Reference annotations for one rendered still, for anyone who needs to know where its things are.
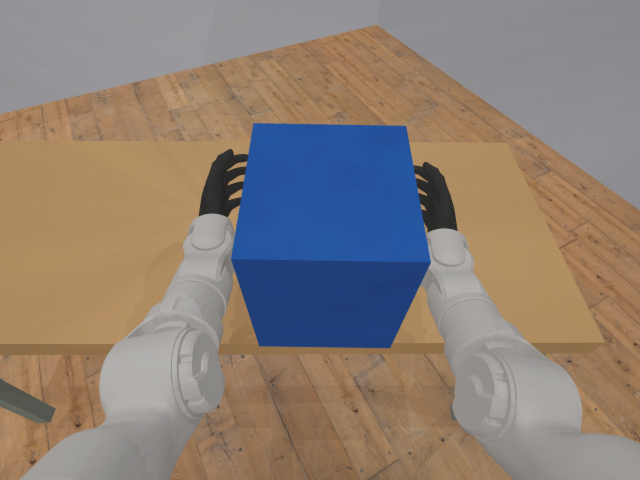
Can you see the right robot upper arm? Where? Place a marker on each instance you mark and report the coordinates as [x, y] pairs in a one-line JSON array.
[[526, 413]]

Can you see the carton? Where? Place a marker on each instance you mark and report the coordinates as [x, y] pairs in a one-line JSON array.
[[330, 246]]

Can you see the robot left forearm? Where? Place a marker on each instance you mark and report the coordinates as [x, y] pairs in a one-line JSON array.
[[199, 292]]

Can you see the left robot upper arm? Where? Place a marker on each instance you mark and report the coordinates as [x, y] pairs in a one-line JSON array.
[[155, 389]]

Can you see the table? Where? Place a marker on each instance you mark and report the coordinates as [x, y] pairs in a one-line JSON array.
[[92, 233]]

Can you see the robot right forearm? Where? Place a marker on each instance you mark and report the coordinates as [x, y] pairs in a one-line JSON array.
[[463, 312]]

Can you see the left robot hand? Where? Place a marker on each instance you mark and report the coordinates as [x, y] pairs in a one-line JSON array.
[[216, 191]]

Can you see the right robot hand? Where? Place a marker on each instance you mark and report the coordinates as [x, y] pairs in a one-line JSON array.
[[438, 203]]

